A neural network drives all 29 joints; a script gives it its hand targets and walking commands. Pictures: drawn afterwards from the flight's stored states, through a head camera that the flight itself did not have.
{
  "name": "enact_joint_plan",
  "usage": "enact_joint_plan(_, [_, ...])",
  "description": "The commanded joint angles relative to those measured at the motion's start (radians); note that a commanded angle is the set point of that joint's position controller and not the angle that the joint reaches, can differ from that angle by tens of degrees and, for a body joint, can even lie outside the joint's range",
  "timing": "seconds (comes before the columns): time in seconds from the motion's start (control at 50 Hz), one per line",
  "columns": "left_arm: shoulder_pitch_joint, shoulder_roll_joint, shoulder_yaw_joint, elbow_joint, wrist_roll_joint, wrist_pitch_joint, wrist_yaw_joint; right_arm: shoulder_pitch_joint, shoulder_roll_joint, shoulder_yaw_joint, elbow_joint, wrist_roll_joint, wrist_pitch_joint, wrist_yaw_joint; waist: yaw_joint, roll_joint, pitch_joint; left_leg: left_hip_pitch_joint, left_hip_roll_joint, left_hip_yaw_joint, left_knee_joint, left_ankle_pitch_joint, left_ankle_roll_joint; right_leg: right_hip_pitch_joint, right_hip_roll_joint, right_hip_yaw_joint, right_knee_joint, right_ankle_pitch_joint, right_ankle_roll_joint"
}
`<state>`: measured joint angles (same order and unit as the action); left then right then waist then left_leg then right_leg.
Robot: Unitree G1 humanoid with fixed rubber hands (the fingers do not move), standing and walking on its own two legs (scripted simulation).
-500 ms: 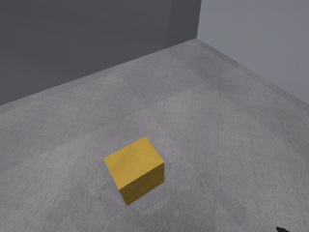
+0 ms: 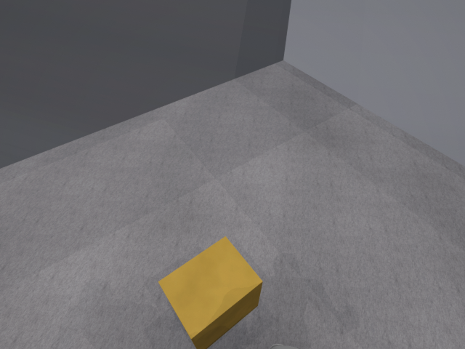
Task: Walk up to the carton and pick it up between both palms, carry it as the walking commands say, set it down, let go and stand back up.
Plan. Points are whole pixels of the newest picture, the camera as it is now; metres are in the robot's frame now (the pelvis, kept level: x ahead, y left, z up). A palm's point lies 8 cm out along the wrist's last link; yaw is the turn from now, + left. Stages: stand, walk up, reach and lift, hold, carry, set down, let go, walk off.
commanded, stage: walk up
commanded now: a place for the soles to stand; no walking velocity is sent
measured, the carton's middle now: (212, 295) +0.42 +0.06 -0.61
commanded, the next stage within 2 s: none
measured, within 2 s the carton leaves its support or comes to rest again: neither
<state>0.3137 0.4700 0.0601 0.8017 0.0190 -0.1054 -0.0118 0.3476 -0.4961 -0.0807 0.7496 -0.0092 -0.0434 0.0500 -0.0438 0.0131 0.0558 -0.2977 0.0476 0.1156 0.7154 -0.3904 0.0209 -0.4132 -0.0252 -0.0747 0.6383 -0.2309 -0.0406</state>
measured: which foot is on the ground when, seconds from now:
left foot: down 0.00-0.00, up 0.02-0.18, down 0.20-1.00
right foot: down 0.00-0.92, up 0.94-1.00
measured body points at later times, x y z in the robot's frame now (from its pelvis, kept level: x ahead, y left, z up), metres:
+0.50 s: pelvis +0.07 +0.04 +0.01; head +0.09 +0.05 +0.46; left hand +0.19 +0.36 -0.10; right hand +0.21 -0.29 -0.07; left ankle +0.08 +0.15 -0.72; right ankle +0.09 -0.11 -0.72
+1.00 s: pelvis +0.07 +0.00 +0.02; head +0.10 +0.01 +0.47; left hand +0.24 +0.34 -0.07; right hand +0.15 -0.35 -0.07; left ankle +0.08 +0.15 -0.72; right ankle +0.08 -0.12 -0.69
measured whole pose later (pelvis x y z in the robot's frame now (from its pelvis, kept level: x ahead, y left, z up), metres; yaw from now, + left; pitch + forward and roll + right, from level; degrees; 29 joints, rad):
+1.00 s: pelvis +0.07 +0.00 +0.02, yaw +1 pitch +0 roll +1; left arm 0.00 0.46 0.07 0.92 0.07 0.07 -0.07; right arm 0.18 -0.44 -0.07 1.03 -0.01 -0.07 -0.09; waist -0.02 -0.04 0.06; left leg -0.21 0.04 0.02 0.43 -0.21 -0.03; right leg -0.35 -0.02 0.03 0.77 -0.38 -0.01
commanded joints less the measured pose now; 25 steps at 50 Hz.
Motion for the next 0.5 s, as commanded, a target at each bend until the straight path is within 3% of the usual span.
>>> enact_joint_plan(0.0, [0.153, 0.311, 0.079, -0.034, 0.004, -0.015, 0.022, -0.081, -0.075, 0.001, -0.097, 0.015, -0.015, -0.018, 0.131, -0.224, -0.128, -0.416, -0.032, -0.039, 0.272, -0.072, 0.015, 0.434, -0.352, 0.642, -0.281, -0.165, -0.207])
enact_joint_plan(0.02, [0.13, 0.318, 0.079, -0.04, -0.008, -0.008, 0.02, -0.08, -0.145, -0.014, -0.071, 0.013, -0.001, -0.037, 0.118, -0.139, -0.106, -0.398, -0.01, -0.15, 0.367, -0.238, 0.009, 0.354, -0.416, 0.675, -0.286, -0.095, -0.292])
enact_joint_plan(0.04, [0.096, 0.298, 0.075, -0.044, -0.016, 0.0, 0.022, -0.056, -0.164, -0.018, -0.05, 0.014, -0.003, -0.042, 0.096, -0.106, -0.076, -0.371, 0.012, -0.172, 0.384, -0.214, 0.007, 0.3, -0.391, 0.595, -0.254, -0.02, -0.303])
enact_joint_plan(0.06, [0.056, 0.272, 0.066, -0.051, -0.019, 0.008, 0.024, -0.035, -0.154, -0.015, -0.033, 0.01, -0.006, -0.044, 0.075, -0.105, -0.06, -0.335, 0.034, -0.168, 0.335, -0.189, 0.005, 0.245, -0.344, 0.493, -0.23, 0.021, -0.27])
enact_joint_plan(0.08, [0.026, 0.258, 0.059, -0.054, -0.017, 0.016, 0.022, -0.014, -0.145, -0.014, -0.013, 0.005, -0.009, -0.044, 0.063, -0.146, -0.056, -0.284, 0.031, -0.143, 0.247, -0.168, 0.0, 0.206, -0.29, 0.398, -0.21, 0.06, -0.234])
enact_joint_plan(0.12, [-0.042, 0.223, 0.041, -0.056, -0.009, 0.031, 0.016, 0.009, -0.115, -0.011, 0.033, 0.005, -0.017, -0.042, 0.042, -0.183, -0.073, -0.089, -0.015, -0.064, 0.082, -0.067, -0.008, 0.089, -0.216, 0.244, -0.151, 0.25, -0.189])
enact_joint_plan(0.14, [-0.078, 0.208, 0.03, -0.052, -0.013, 0.039, 0.012, 0.02, -0.099, -0.008, 0.056, 0.005, -0.021, -0.047, 0.019, -0.174, -0.088, 0.017, -0.036, -0.027, -0.022, 0.043, -0.005, 0.029, -0.182, 0.185, -0.088, 0.263, -0.159])
enact_joint_plan(0.16, [-0.087, 0.18, 0.015, -0.046, -0.018, 0.046, 0.009, 0.02, -0.104, -0.01, 0.073, -0.002, -0.027, -0.054, 0.006, -0.15, -0.089, 0.089, -0.049, -0.03, -0.099, 0.125, 0.003, -0.034, -0.161, 0.158, -0.029, 0.197, -0.117])
enact_joint_plan(0.18, [-0.08, 0.132, -0.003, -0.044, -0.022, 0.053, 0.009, 0.003, -0.132, -0.014, 0.076, -0.011, -0.034, -0.062, 0.007, -0.05, -0.083, 0.116, 0.024, -0.164, -0.209, 0.137, 0.024, -0.091, -0.132, 0.131, 0.06, 0.085, -0.062])
enact_joint_plan(0.2, [-0.075, 0.081, -0.018, -0.042, -0.029, 0.064, 0.006, -0.058, -0.209, -0.019, 0.051, -0.019, -0.047, -0.068, 0.032, 0.116, -0.05, 0.062, 0.259, -0.546, -0.37, 0.056, 0.102, -0.163, -0.019, 0.096, 0.193, -0.098, 0.021])
enact_joint_plan(0.22, [-0.082, 0.147, 0.0, -0.005, -0.031, 0.079, 0.017, -0.121, -0.238, -0.022, 0.046, -0.004, -0.047, -0.065, 0.042, 0.092, -0.031, -0.016, 0.339, -0.57, -0.365, 0.102, 0.194, -0.087, -0.02, 0.108, 0.222, -0.281, 0.028])
enact_joint_plan(0.24, [-0.092, 0.158, 0.006, 0.012, -0.032, 0.079, 0.02, -0.156, -0.219, -0.017, 0.059, -0.003, -0.045, -0.063, 0.053, 0.06, -0.024, -0.037, 0.305, -0.497, -0.318, 0.199, 0.195, -0.039, -0.037, 0.116, 0.198, -0.28, 0.018])
enact_joint_plan(0.26, [-0.093, 0.148, 0.007, 0.03, -0.029, 0.073, 0.019, -0.191, -0.205, -0.008, 0.068, 0.0, -0.042, -0.064, 0.067, 0.076, -0.024, -0.041, 0.258, -0.408, -0.267, 0.279, 0.167, 0.01, -0.041, 0.088, 0.111, -0.235, 0.009])
enact_joint_plan(0.28, [-0.087, 0.152, 0.006, 0.055, -0.025, 0.065, 0.02, -0.226, -0.195, -0.002, 0.076, 0.003, -0.039, -0.063, 0.079, 0.085, -0.037, -0.047, 0.21, -0.327, -0.232, 0.335, 0.121, 0.077, -0.033, 0.069, 0.021, -0.092, 0.005])
enact_joint_plan(0.32, [-0.117, 0.188, 0.006, 0.081, -0.02, 0.049, 0.015, -0.224, -0.15, 0.019, 0.102, 0.006, -0.033, -0.063, 0.062, 0.055, -0.081, -0.057, 0.133, -0.219, -0.188, 0.352, 0.046, 0.172, -0.08, 0.156, -0.036, 0.179, -0.014])
enact_joint_plan(0.36, [-0.156, 0.179, -0.003, 0.104, -0.035, 0.053, 0.009, -0.235, -0.142, 0.019, 0.132, 0.015, -0.032, -0.065, 0.047, 0.043, -0.119, 0.028, 0.1, -0.178, -0.189, 0.328, 0.026, 0.166, -0.088, 0.157, -0.018, 0.278, -0.025])
enact_joint_plan(0.42, [-0.188, 0.153, -0.016, 0.147, -0.039, 0.066, 0.013, -0.28, -0.143, 0.021, 0.169, 0.014, -0.026, -0.067, 0.05, 0.053, -0.119, 0.092, 0.127, -0.183, -0.222, 0.391, 0.042, 0.159, -0.072, 0.131, -0.048, 0.246, -0.006])
enact_joint_plan(0.48, [-0.214, 0.147, -0.022, 0.188, -0.035, 0.071, 0.013, -0.33, -0.135, 0.026, 0.2, 0.017, -0.019, -0.066, 0.055, 0.048, -0.112, 0.103, 0.129, -0.167, -0.263, 0.35, 0.037, 0.188, -0.075, 0.135, -0.096, 0.242, 0.0])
